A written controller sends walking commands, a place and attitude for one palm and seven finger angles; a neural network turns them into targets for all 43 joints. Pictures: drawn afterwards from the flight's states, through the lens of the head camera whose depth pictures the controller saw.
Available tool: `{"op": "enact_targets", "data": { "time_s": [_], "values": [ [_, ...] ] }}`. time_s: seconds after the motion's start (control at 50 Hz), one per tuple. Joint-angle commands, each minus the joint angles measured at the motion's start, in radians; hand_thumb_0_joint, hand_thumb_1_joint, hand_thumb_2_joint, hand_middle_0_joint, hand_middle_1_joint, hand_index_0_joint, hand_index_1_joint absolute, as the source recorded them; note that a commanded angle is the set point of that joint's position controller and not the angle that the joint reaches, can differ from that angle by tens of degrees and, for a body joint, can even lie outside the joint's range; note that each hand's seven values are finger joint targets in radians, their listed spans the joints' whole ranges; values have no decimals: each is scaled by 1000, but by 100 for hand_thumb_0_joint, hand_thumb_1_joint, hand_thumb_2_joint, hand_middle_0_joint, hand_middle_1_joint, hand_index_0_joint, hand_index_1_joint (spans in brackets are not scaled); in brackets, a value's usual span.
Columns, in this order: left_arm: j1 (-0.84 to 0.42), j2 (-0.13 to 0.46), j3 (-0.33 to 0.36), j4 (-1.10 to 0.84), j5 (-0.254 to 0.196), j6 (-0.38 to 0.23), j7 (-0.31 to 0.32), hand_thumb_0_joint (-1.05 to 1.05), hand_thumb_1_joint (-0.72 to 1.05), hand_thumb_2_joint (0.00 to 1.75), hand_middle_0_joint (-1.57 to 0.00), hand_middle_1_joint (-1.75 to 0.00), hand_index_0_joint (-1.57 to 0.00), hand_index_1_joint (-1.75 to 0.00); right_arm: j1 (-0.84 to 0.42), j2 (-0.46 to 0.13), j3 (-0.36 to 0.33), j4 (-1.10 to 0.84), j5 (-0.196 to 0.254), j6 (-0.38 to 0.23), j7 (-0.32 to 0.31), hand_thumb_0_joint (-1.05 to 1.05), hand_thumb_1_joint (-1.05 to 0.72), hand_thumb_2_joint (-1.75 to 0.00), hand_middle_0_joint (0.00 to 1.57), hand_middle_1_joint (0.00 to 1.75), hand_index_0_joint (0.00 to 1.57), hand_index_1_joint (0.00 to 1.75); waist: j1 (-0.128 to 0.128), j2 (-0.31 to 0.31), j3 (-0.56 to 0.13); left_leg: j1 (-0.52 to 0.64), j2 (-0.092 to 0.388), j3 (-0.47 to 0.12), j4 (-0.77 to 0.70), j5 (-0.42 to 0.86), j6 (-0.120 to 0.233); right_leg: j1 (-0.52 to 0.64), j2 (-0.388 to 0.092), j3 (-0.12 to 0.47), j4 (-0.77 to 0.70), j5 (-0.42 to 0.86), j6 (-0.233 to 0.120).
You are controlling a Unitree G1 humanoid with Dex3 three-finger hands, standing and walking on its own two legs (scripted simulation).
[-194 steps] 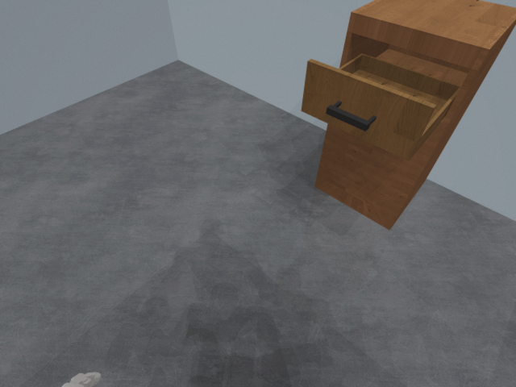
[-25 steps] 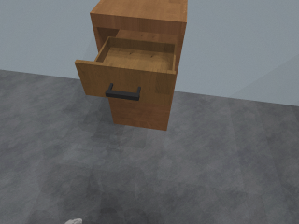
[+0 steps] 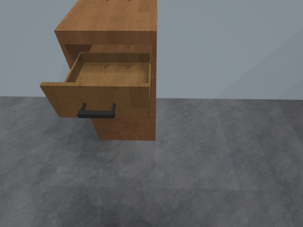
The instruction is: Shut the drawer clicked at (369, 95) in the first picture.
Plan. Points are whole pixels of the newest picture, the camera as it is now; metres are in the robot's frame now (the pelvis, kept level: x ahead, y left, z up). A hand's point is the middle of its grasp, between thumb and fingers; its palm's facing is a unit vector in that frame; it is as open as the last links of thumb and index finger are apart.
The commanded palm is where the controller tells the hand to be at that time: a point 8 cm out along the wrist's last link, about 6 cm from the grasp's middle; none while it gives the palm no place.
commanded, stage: take the last steps up to it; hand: left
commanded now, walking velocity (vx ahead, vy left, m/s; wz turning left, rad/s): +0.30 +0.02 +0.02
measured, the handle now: (97, 109) +0.52 +0.22 -0.05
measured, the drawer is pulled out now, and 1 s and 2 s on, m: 0.28 0.28 0.28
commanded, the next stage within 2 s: come to a stop and stand still in 0.42 s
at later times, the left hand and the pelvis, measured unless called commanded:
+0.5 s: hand out of the picture +0.10 +0.19 -0.18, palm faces +0.09 -0.99 -0.14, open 7.4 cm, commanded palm none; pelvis +0.15 +0.03 +0.00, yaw +0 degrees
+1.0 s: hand (94, 188) +0.27 +0.21 -0.16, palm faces +0.07 -0.97 -0.24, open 7.3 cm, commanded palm none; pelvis +0.19 +0.02 +0.01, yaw +2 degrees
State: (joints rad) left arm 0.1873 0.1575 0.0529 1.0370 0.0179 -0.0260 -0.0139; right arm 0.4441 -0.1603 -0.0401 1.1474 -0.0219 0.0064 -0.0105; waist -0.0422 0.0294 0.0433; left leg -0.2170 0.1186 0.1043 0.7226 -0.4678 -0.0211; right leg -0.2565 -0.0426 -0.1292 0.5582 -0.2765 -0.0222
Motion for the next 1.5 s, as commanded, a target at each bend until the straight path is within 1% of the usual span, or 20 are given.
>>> {"op": "enact_targets", "data": {
  "time_s": [0.0,0.08,0.26,0.3,0.32,0.36,0.44,0.56,0.66,0.74,0.8,0.88,1.02,1.06,1.1,1.16,1.28,1.38,1.42,1.48],
  "values": [
    [222,154,38,35,0,-21,31,0,90,90,-20,-30,-20,-30,-173,-85,-30,-129,-4,-39,10,0,-90,-90,20,30,20,30,105,-168,66,-489,31,-75,386,32,20,218,-354,457,-416,-227,-180],
    [162,100,9,21,6,-41,32,0,90,90,-20,-30,-20,-30,-104,-29,-27,-96,-7,-21,22,0,-90,-90,20,30,20,30,29,-139,95,-356,30,-26,284,184,-13,63,-252,183,-404,78,-124],
    [234,140,14,71,10,-45,35,0,90,90,-20,-30,-20,-30,-270,-41,-18,-172,3,-46,38,0,-90,-90,20,30,20,30,59,-144,79,-215,-27,20,-57,231,21,141,-244,139,-307,299,-113],
    [223,134,15,74,8,-36,35,0,90,90,-20,-30,-20,-30,-175,-58,-21,-145,-1,-53,27,0,-90,-90,20,30,20,30,7,-121,50,-22,-67,48,-172,279,34,87,-201,94,-163,361,-82],
    [223,113,11,70,3,-32,33,0,90,90,-20,-30,-20,-30,-61,-101,-29,-109,-8,-60,17,0,-90,-90,20,30,20,30,-39,-37,-14,150,-54,22,-235,332,45,33,-150,57,22,356,-56],
    [258,48,1,25,-6,-30,25,0,90,90,-20,-30,-20,-30,90,-265,-57,-88,-9,-56,-4,0,-90,-90,20,30,20,30,-59,294,-157,354,328,-465,-418,437,217,-253,41,5,542,-335,3],
    [159,41,6,21,10,-14,15,0,90,90,-20,-30,-20,-30,-141,-111,-18,-136,-1,-68,-15,0,-90,-90,20,30,20,30,16,62,30,14,233,-268,-515,273,190,-291,-81,120,647,-128,4],
    [205,-18,-7,27,5,26,33,0,90,90,-20,-30,-20,-30,-198,-82,-6,-140,0,-64,-24,0,-90,-90,20,30,20,30,69,56,-17,-49,161,-67,-465,657,181,-98,-65,86,291,-47,43],
    [217,55,-5,22,10,27,48,0,90,90,-20,-30,-20,-30,-225,-100,-20,-122,9,-31,-25,0,-90,-90,20,30,20,30,94,53,-12,-50,102,-36,-312,553,103,62,-46,69,-66,202,49],
    [140,210,22,-15,8,14,53,0,90,90,-20,-30,-20,-30,-141,-41,-24,-118,15,15,-17,0,-90,-90,20,30,20,30,47,-243,-82,-88,-81,24,-36,23,-10,85,-320,336,-159,773,-137],
    [106,191,30,-30,10,24,67,0,90,90,-20,-30,-20,-30,-170,-67,-36,-135,16,31,-25,0,-90,-90,20,30,20,30,72,-207,-101,-199,-91,-87,286,-116,-11,147,-355,320,-141,952,-220],
    [41,197,44,-71,15,34,71,0,90,90,-20,-30,-20,-30,-191,-66,-39,-152,13,43,-18,0,-90,-90,20,30,20,30,68,-171,-115,-217,-97,-111,310,-61,-32,138,-313,236,-152,776,-189],
    [-13,199,47,-87,9,54,58,0,90,90,-20,-30,-20,-30,-70,-52,-28,-133,12,19,-11,0,-90,-90,20,30,20,30,17,-202,-124,73,-111,-17,-258,220,-18,-17,-219,202,-128,247,-79],
    [3,101,28,-107,-5,68,48,0,90,90,-20,-30,-20,-30,-98,-146,-38,-156,-1,2,-9,0,-90,-90,20,30,20,30,30,154,-55,38,117,-296,-463,272,63,-170,-43,80,68,-99,27],
    [-12,85,27,-112,7,81,55,0,90,90,-20,-30,-20,-30,-205,-182,-36,-198,-12,0,-21,0,-90,-90,20,30,20,30,43,277,20,-185,234,-419,-553,281,177,-142,7,151,332,-255,33],
    [59,97,30,-46,6,73,45,0,90,90,-20,-30,-20,-30,-277,-128,-13,-191,-5,-7,-33,0,-90,-90,20,30,20,30,85,137,25,-100,106,-230,-488,358,157,-168,21,178,473,-126,35],
    [68,62,-12,-17,-2,51,49,0,90,90,-20,-30,-20,-30,-166,-130,-19,-116,3,-12,-33,0,-90,-90,20,30,20,30,33,110,-36,112,122,-239,-421,582,186,-57,-1,107,60,-148,48],
    [131,115,-27,49,-5,13,58,0,90,90,-20,-30,-20,-30,-155,-63,3,-92,26,-20,-21,0,-90,-90,20,30,20,30,21,-35,-52,71,-26,-126,-343,406,34,83,-143,251,-216,305,-27],
    [110,106,-30,61,-8,6,55,0,90,90,-20,-30,-20,-30,-161,-66,4,-72,19,-5,-21,0,-90,-90,20,30,20,30,17,-193,-15,91,-42,-97,-341,313,16,20,-131,262,-259,215,-32],
    [119,78,-40,68,-9,12,54,0,90,90,-20,-30,-20,-30,-145,-69,12,-41,16,-8,-20,0,-90,-90,20,30,20,30,18,-107,39,113,-22,-121,-391,324,29,-37,-82,235,-277,35,-12]
  ]
}}
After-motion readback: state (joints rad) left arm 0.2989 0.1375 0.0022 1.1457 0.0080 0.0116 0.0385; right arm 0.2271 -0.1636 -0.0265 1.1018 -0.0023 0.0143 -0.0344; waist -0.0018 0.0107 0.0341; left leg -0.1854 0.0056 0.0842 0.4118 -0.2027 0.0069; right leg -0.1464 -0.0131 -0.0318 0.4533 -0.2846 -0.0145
